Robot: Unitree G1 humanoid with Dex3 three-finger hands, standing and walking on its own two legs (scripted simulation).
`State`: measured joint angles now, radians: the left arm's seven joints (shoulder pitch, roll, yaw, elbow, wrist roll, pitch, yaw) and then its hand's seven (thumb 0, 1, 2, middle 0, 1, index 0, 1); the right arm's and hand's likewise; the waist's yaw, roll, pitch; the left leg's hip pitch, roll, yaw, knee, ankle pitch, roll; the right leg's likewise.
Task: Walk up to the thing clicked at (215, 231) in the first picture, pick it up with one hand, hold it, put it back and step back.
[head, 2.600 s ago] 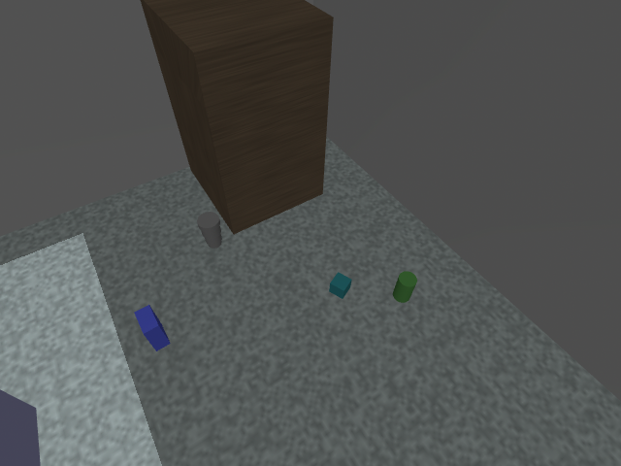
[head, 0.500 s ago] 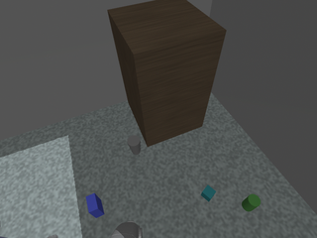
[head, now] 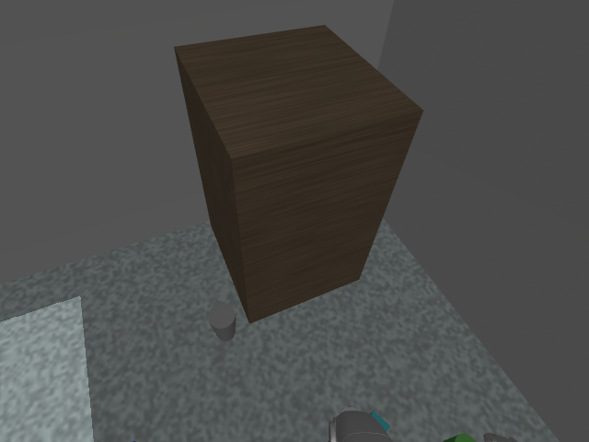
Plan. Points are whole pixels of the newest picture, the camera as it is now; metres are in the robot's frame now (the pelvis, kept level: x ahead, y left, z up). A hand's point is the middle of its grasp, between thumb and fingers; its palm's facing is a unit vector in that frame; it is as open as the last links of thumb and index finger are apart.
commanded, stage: walk up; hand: left
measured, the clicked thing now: (224, 324) +0.56 +0.19 -0.70
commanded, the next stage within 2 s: none
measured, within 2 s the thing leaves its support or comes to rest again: neither
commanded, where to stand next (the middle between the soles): +0.22 -0.02 m, yaw +0 degrees
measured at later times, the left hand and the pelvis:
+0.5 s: hand (119, 431) +0.17 +0.26 -0.16, palm faces -0.02 -0.92 -0.40, open 7.4 cm; pelvis +0.13 -0.02 -0.02, yaw +1 degrees
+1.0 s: hand (135, 380) +0.24 +0.25 -0.15, palm faces -0.01 -0.92 -0.38, open 7.4 cm; pelvis +0.18 -0.02 -0.01, yaw +0 degrees
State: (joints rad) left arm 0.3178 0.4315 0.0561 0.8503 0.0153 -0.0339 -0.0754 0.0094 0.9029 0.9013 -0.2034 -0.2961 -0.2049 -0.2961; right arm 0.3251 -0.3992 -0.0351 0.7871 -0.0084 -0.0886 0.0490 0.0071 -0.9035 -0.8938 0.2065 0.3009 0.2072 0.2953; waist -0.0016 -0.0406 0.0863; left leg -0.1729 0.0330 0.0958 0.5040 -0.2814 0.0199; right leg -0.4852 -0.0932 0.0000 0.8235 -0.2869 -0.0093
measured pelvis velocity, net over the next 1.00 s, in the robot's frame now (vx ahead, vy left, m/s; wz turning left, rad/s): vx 0.18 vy -0.02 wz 0.01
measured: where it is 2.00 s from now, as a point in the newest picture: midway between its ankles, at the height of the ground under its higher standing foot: outside the picture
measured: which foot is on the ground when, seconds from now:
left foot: down 0.00-0.12, up 0.14-0.46, down 0.48-1.00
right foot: up 0.00-0.08, down 0.10-1.00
